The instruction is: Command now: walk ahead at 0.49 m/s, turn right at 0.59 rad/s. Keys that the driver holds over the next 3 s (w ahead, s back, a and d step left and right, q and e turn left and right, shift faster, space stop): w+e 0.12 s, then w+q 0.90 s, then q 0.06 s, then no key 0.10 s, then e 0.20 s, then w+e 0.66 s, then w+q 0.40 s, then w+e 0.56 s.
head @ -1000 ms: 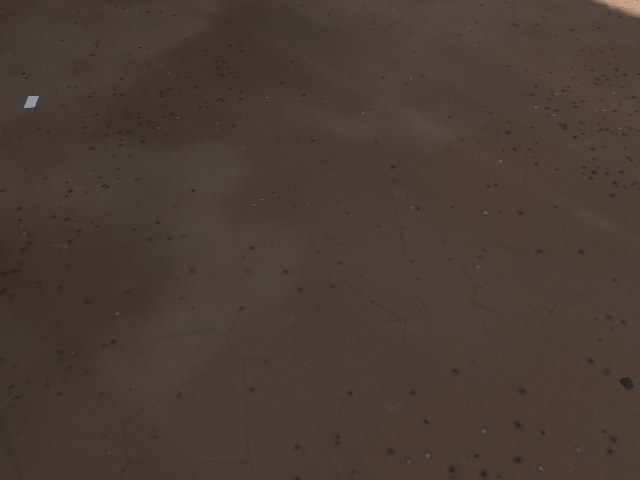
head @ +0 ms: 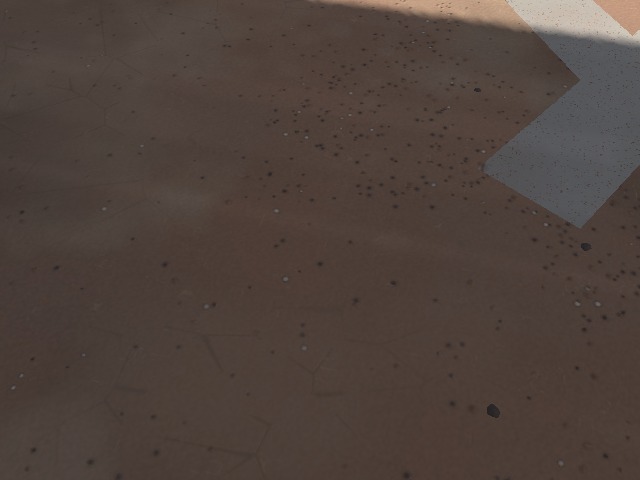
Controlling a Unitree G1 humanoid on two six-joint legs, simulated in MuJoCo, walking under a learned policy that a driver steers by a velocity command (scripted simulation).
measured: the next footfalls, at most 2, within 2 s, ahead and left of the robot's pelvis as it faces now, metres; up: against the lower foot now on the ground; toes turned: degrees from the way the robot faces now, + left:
left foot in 0.36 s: +0.40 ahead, +0.12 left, +0.00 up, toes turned -5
right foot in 0.88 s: +0.67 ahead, -0.05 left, +0.00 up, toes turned +17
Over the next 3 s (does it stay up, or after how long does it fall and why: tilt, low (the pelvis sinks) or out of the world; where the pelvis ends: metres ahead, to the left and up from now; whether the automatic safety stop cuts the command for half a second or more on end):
stays up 1.44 0.07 0.01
